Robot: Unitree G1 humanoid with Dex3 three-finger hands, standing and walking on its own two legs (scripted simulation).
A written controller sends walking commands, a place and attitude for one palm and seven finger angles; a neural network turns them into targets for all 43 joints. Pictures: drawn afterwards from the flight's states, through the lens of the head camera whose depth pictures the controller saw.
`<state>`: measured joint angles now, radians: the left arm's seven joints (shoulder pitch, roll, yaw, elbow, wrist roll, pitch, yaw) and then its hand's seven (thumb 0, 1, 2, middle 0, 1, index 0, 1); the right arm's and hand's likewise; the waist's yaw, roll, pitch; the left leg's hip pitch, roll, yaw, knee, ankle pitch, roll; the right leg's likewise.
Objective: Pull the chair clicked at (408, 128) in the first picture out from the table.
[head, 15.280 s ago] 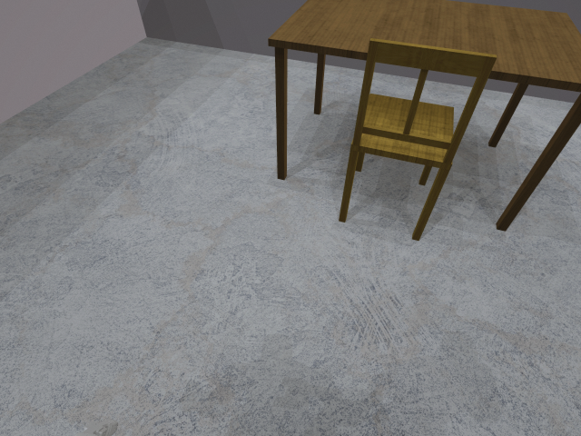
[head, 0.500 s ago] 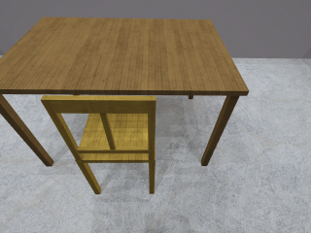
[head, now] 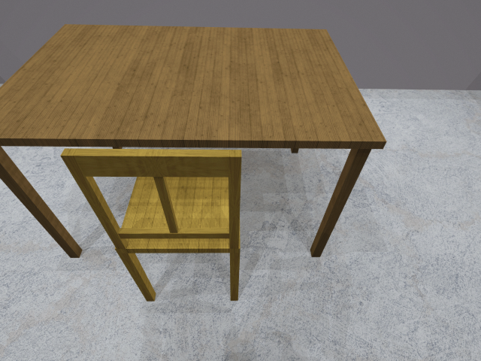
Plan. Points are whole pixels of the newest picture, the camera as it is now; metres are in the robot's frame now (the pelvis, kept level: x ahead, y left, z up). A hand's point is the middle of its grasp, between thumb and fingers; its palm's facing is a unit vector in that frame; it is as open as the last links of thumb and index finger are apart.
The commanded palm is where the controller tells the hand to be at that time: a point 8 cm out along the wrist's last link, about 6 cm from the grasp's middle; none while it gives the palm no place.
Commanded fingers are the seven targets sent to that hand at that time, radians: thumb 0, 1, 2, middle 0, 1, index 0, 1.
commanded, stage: shuffle to correct the standing spot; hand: left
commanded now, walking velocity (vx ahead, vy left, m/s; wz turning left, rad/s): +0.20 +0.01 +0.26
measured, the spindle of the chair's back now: (167, 205) +0.49 +0.22 -0.12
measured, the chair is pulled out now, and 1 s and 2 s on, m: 0.00 0.00 0.00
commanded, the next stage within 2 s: come to a stop and stand still in 0.28 s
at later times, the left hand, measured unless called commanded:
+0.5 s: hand out of the picture +0.07 +0.19 -0.18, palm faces +0.10 -0.98 -0.19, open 7.3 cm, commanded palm none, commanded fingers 0.00 0.90 0.90 -0.20 -0.30 -0.20 -0.30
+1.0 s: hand out of the picture +0.11 +0.20 -0.20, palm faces +0.16 -0.96 -0.22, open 7.3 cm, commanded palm none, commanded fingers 0.00 0.90 0.90 -0.20 -0.30 -0.20 -0.30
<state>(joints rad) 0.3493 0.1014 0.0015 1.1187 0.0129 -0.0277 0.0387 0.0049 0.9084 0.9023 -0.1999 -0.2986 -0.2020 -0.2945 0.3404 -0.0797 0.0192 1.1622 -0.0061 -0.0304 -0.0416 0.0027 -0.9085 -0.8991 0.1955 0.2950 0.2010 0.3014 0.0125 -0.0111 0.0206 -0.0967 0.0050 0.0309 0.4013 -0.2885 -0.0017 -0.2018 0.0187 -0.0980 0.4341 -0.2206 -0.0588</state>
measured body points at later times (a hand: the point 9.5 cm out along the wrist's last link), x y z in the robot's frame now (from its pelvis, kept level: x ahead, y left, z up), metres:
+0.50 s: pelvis +0.07 +0.01 +0.00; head +0.10 +0.03 +0.45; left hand +0.06 +0.24 -0.17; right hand -0.03 -0.17 -0.15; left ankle -0.04 +0.11 -0.74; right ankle +0.07 -0.10 -0.68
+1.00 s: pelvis +0.05 +0.01 -0.02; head +0.05 +0.02 +0.42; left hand +0.10 +0.25 -0.18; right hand +0.18 -0.23 -0.15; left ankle +0.07 +0.12 -0.75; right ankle +0.17 -0.12 -0.74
